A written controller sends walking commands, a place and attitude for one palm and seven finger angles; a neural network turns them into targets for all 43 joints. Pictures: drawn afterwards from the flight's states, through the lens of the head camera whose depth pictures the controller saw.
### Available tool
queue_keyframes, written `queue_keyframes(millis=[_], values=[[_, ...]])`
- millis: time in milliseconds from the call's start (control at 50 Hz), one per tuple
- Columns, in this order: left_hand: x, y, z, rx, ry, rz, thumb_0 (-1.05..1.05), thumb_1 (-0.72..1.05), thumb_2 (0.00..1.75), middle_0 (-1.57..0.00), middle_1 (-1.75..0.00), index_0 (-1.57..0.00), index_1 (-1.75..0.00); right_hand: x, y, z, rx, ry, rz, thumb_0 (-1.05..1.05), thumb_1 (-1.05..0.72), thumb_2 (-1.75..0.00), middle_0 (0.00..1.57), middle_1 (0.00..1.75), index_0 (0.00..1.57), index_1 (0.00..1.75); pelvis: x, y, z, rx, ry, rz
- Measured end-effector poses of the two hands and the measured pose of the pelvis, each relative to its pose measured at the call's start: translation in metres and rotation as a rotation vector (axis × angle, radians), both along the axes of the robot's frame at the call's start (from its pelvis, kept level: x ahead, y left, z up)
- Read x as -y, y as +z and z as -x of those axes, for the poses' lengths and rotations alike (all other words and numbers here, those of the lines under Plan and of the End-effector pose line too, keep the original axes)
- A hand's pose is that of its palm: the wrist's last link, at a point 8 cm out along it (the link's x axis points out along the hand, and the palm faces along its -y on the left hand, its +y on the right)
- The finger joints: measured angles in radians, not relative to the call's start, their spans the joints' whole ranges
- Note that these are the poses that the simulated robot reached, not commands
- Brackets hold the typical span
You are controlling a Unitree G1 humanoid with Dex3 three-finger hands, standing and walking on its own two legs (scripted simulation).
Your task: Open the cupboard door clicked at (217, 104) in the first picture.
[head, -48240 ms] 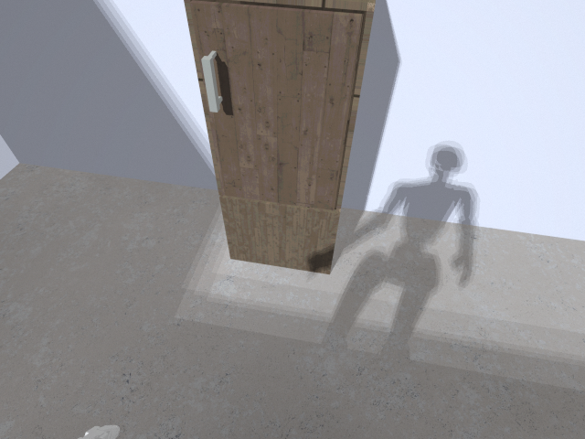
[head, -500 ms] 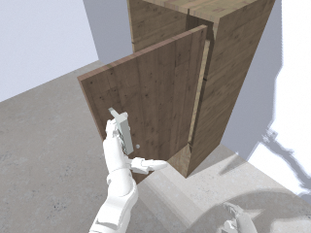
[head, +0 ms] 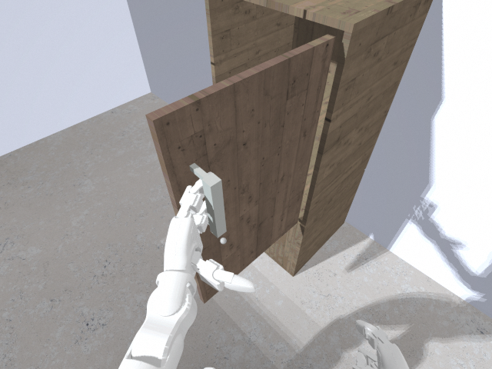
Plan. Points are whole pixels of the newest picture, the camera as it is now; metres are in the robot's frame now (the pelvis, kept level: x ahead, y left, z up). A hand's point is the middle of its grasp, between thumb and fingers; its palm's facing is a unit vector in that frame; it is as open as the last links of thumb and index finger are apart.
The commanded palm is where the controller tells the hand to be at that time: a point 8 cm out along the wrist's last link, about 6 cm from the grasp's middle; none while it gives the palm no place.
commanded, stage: slide the hand sideways off the handle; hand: left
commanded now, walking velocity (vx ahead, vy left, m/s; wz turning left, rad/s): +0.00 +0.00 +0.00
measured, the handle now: (207, 201) +0.37 +0.09 +0.09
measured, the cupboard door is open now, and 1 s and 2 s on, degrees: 88 88 88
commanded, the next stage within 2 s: draw the hand back to the body in 0.82 s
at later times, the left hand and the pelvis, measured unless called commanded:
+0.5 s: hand (197, 262) +0.26 +0.09 +0.08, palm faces +0.00 -1.00 +0.00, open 16.3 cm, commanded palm +0.23 +0.15 +0.09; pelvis +0.01 -0.01 +0.00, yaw +0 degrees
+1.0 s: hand (171, 284) +0.22 +0.12 +0.08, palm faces +0.01 -1.00 -0.02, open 16.3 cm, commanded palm +0.20 +0.19 +0.10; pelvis +0.02 -0.03 -0.01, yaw +1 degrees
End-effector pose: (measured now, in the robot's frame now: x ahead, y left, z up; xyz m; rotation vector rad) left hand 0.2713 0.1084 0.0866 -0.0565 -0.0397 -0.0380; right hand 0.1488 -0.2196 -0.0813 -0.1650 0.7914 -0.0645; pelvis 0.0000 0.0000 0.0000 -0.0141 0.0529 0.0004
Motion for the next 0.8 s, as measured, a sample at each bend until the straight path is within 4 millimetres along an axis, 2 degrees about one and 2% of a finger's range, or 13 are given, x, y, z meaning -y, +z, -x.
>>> queue_keyframes(millis=[80, 240, 400, 540, 800], values=[[-0.003, -0.001, 0.011, 0.016, -0.001, -0.037, -0.01, -0.50, 0.30, -0.14, -0.31, -0.16, -0.31, -0.003, 0.003, -0.003, 0.020, 0.013, -0.008, 0.02, -0.90, -0.90, 0.20, 0.30, 0.20, 0.30, 0.000, -0.002, 0.000, -0.002, -0.007, -0.001], [-0.027, -0.003, 0.026, -0.010, 0.025, -0.052, -0.02, -0.50, 0.30, -0.17, -0.31, -0.16, -0.30, -0.006, 0.008, -0.017, 0.053, 0.028, -0.009, 0.02, -0.90, -0.90, 0.20, 0.30, 0.20, 0.30, 0.002, -0.001, -0.002, 0.007, -0.003, 0.003], [-0.031, -0.002, 0.032, -0.010, 0.034, -0.046, -0.01, -0.50, 0.30, -0.17, -0.31, -0.16, -0.30, -0.003, 0.009, -0.032, 0.089, 0.049, -0.006, 0.02, -0.90, -0.90, 0.20, 0.30, 0.20, 0.30, 0.007, -0.002, -0.007, -0.007, 0.007, 0.001], [-0.038, -0.003, 0.039, -0.036, 0.043, -0.060, -0.02, -0.50, 0.30, -0.16, -0.30, -0.16, -0.30, 0.005, 0.009, -0.038, 0.095, 0.038, -0.010, 0.02, -0.90, -0.90, 0.20, 0.30, 0.20, 0.30, 0.014, -0.002, -0.016, -0.021, 0.002, -0.007], [-0.063, -0.001, 0.070, -0.055, 0.084, -0.089, -0.01, -0.50, 0.30, -0.16, -0.30, -0.16, -0.30, 0.027, 0.006, -0.045, 0.109, 0.021, 0.013, 0.02, -0.90, -0.90, 0.20, 0.30, 0.20, 0.30, 0.026, -0.005, -0.027, -0.040, 0.013, -0.013]])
